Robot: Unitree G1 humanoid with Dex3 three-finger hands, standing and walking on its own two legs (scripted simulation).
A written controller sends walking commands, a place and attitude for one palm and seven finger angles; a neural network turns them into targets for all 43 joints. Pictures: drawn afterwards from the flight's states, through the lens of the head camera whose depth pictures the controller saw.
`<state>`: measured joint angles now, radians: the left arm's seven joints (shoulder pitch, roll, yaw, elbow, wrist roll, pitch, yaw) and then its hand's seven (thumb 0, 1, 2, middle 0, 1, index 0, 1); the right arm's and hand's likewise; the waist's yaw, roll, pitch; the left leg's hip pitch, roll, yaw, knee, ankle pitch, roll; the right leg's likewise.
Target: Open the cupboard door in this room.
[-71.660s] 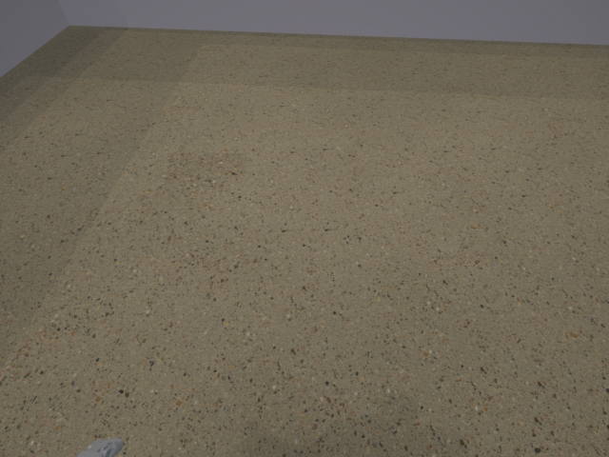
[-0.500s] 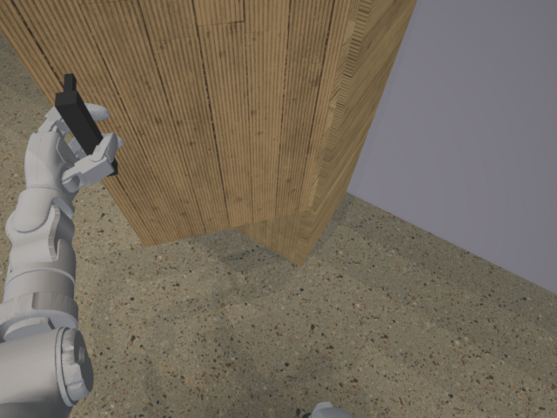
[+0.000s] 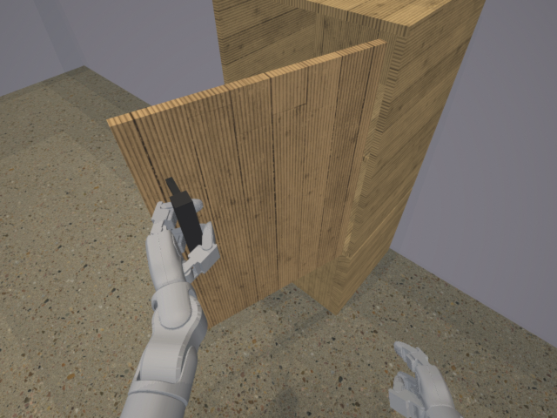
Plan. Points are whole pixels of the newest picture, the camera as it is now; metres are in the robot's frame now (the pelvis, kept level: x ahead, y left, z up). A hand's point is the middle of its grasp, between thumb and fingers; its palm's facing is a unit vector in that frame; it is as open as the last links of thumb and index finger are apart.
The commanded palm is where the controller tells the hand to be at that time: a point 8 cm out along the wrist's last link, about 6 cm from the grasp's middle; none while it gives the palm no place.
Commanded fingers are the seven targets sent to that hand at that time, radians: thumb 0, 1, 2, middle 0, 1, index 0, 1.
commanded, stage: pull the door open along its arc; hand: left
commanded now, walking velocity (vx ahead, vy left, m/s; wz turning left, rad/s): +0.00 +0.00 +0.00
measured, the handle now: (186, 222) +0.38 +0.16 +0.09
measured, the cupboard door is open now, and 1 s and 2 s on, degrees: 73 76 77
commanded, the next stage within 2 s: open thumb and fingers to let go in 0.04 s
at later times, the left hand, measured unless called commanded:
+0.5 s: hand (219, 257) +0.31 +0.10 +0.09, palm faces +0.41 -0.91 +0.00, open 9.3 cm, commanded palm +0.27 +0.15 +0.08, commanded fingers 0.00 -0.43 0.33 -0.31 -1.21 -0.31 -1.21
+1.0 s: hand (217, 255) +0.32 +0.11 +0.09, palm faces +0.38 -0.93 +0.01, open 14.8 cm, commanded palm +0.27 +0.15 +0.08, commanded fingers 0.00 -0.50 0.30 -0.15 -0.30 -0.15 -0.30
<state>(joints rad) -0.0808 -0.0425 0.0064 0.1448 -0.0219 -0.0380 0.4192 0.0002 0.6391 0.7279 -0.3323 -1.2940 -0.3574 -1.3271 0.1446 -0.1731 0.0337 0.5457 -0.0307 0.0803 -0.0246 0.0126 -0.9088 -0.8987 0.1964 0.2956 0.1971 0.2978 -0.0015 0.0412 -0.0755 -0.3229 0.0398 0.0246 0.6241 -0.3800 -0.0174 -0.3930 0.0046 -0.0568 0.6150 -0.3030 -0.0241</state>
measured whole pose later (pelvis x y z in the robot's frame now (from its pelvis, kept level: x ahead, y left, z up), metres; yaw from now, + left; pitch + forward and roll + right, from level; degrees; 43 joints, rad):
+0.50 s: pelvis -0.02 -0.01 +0.00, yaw +2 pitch +3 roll +0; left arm -0.13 -0.06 -0.04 0.22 -0.01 -0.09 0.47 0.01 0.19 0.59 -0.34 -1.28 -0.34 -1.28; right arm 0.20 -0.20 0.01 0.64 -0.05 0.04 -0.05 0.02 -0.91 -0.90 0.20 0.30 0.20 0.30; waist 0.01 0.05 -0.05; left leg -0.33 0.03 0.00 0.64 -0.35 -0.03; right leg -0.40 -0.01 -0.08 0.64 -0.29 -0.04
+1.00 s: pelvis -0.04 +0.01 +0.00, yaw +1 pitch +3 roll +0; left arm -0.24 -0.08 -0.07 0.33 0.02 -0.11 0.51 -0.01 -0.49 0.30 -0.31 -0.72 -0.32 -0.71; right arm 0.19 -0.18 0.02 0.65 -0.06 0.03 -0.04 0.02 -0.91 -0.90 0.20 0.30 0.20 0.30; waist 0.01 0.03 -0.05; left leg -0.38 0.01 0.02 0.66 -0.34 0.00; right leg -0.44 -0.03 -0.06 0.65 -0.27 -0.01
